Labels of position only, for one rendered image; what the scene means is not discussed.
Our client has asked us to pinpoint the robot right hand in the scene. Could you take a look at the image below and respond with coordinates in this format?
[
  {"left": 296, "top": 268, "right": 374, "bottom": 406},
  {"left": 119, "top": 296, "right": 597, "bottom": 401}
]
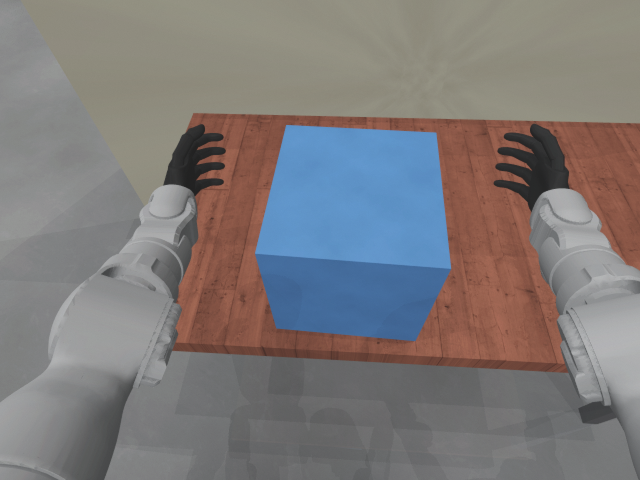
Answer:
[{"left": 494, "top": 124, "right": 570, "bottom": 212}]

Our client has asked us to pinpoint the robot left hand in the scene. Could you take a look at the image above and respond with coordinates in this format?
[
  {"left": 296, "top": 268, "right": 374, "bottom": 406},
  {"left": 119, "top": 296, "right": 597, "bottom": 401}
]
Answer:
[{"left": 163, "top": 124, "right": 226, "bottom": 196}]

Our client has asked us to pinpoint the carton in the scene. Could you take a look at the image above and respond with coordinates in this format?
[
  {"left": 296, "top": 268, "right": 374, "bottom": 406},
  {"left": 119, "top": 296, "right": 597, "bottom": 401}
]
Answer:
[{"left": 255, "top": 125, "right": 451, "bottom": 341}]

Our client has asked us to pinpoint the robot right forearm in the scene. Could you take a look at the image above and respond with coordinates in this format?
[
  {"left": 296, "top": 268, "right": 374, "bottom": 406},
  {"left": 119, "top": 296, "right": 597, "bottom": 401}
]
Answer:
[{"left": 529, "top": 188, "right": 640, "bottom": 315}]

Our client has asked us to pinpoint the robot right upper arm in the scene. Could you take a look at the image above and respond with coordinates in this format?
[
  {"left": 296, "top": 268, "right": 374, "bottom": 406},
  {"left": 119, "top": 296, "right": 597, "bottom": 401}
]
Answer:
[{"left": 557, "top": 293, "right": 640, "bottom": 480}]

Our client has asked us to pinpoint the robot left upper arm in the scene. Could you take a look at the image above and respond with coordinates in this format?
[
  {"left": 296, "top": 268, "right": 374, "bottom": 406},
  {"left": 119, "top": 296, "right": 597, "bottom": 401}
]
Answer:
[{"left": 0, "top": 274, "right": 182, "bottom": 480}]

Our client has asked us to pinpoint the robot left forearm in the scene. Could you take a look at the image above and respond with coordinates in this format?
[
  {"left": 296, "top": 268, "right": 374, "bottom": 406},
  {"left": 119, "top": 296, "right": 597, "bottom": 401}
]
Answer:
[{"left": 48, "top": 184, "right": 198, "bottom": 363}]

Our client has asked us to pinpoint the table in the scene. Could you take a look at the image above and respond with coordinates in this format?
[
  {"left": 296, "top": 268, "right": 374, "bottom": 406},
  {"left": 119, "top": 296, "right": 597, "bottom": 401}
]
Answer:
[{"left": 172, "top": 113, "right": 640, "bottom": 424}]

